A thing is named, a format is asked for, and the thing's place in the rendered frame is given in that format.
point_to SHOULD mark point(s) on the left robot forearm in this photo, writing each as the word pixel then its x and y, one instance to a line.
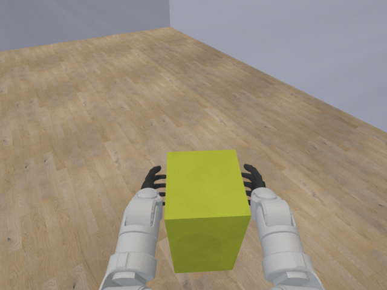
pixel 134 263

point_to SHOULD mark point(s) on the right robot forearm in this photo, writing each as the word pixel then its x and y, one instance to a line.
pixel 285 262

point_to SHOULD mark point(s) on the robot right hand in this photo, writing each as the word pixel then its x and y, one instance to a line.
pixel 254 177

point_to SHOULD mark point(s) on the carton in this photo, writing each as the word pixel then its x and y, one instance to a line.
pixel 206 210

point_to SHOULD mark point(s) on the robot left hand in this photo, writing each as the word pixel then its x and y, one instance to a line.
pixel 151 178

